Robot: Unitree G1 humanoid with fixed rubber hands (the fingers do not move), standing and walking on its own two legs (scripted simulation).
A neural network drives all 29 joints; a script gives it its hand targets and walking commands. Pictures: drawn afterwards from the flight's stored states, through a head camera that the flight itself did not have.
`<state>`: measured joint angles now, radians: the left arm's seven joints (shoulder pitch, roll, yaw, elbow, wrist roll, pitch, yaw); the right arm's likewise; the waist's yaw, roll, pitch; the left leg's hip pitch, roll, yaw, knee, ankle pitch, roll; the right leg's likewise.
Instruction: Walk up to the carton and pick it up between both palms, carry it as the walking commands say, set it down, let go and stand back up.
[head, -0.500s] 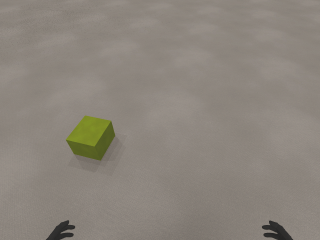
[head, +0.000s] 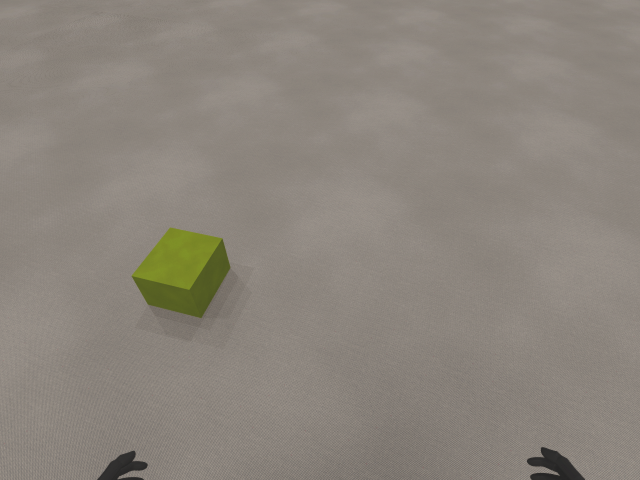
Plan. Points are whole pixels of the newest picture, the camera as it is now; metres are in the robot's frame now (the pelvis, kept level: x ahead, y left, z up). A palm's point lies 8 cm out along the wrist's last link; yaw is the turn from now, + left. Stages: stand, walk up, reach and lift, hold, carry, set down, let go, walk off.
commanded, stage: stand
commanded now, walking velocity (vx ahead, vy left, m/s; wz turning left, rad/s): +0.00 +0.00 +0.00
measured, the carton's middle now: (185, 271) +0.97 +0.56 -0.67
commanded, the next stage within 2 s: walk up in 0.02 s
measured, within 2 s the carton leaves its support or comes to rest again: neither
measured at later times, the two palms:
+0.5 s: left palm out of the picture +0.03 +0.40 -0.07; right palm (475, 447) +0.20 -0.18 -0.08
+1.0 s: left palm (19, 345) +0.34 +0.51 -0.08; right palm (379, 416) +0.24 -0.06 -0.10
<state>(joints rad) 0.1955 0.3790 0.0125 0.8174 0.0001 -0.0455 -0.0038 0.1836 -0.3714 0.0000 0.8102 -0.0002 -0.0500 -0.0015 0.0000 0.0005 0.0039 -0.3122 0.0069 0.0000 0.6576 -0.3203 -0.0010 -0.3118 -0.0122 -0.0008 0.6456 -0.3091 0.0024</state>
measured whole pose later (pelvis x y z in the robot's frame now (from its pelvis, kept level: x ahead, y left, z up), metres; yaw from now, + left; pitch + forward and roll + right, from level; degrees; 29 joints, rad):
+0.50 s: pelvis +0.03 +0.08 +0.02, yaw +7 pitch -1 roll +4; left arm 0.35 0.38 0.03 0.85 0.00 0.02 0.02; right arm 0.14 -0.37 0.00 0.77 0.00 0.07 0.11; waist 0.00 -0.03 0.02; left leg -0.49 0.06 0.00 1.04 -0.31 -0.02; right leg -0.15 -0.28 -0.04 0.47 -0.31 0.09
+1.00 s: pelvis +0.20 +0.22 +0.00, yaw +16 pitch +5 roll +0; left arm 0.01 0.28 0.04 0.70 0.00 -0.03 -0.02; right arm 0.46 -0.30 0.00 0.83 0.00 -0.03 0.03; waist -0.06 -0.03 0.01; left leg -0.22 -0.03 -0.06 0.57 -0.43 0.02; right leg -0.46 -0.03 -0.03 0.60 -0.26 0.06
